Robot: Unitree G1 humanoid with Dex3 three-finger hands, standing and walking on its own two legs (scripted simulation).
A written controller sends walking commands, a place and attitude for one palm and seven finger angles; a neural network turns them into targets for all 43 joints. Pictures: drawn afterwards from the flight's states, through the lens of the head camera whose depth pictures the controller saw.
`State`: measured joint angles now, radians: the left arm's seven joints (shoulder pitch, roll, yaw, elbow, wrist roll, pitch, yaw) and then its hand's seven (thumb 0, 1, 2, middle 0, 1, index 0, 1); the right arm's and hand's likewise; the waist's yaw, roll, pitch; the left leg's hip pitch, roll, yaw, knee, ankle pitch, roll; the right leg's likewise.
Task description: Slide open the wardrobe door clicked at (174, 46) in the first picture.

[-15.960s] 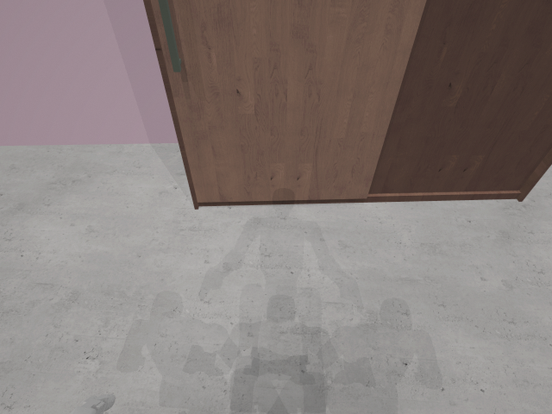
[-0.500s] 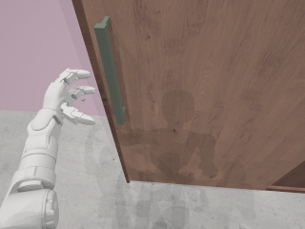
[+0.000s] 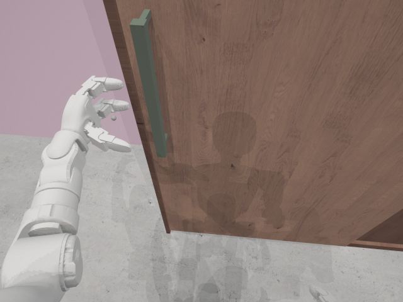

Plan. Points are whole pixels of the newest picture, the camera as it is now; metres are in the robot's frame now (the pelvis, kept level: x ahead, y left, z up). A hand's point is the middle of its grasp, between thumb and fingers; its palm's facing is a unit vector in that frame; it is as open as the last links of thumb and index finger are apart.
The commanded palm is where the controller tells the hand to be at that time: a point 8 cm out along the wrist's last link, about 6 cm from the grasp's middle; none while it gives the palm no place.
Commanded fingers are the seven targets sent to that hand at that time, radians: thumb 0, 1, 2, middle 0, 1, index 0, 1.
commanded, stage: feel for the door with the fingertips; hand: left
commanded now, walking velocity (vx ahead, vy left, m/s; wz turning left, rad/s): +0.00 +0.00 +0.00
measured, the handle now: (155, 97) +0.48 +0.11 +0.14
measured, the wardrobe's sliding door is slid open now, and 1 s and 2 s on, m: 0.00 0.00 0.00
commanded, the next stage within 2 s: slide the fingers in behind the handle in 1.12 s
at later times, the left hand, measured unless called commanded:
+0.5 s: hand (131, 120) +0.42 +0.15 +0.14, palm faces -0.09 -1.00 +0.00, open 14.0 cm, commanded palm +0.40 +0.20 +0.14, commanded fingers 0.00 -0.50 0.30 -0.30 -1.20 -0.30 -1.20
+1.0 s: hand (142, 111) +0.44 +0.13 +0.14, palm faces -0.08 -1.00 +0.00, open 14.0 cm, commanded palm +0.42 +0.19 +0.14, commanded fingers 0.00 -0.50 0.30 -0.30 -1.20 -0.30 -1.20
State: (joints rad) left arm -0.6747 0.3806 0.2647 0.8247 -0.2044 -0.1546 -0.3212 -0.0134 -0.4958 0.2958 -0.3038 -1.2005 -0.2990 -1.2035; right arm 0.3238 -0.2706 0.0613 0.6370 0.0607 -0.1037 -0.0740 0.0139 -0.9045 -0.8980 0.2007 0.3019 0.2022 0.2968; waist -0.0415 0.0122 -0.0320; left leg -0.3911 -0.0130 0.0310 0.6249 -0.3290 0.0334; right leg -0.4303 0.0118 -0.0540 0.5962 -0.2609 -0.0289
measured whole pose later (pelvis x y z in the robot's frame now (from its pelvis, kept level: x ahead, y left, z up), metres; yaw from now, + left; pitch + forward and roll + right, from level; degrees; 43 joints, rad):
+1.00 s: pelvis +0.00 -0.01 +0.00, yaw +0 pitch +6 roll +0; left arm -0.74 0.31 0.23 0.88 -0.17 -0.16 -0.21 -0.01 -0.50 0.30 -0.31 -1.20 -0.30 -1.20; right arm 0.34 -0.27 0.04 0.66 0.05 -0.09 -0.05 0.01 -0.91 -0.90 0.20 0.30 0.20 0.30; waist -0.06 0.02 -0.04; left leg -0.39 0.00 0.04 0.62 -0.32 0.02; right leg -0.44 0.02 -0.05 0.60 -0.26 -0.04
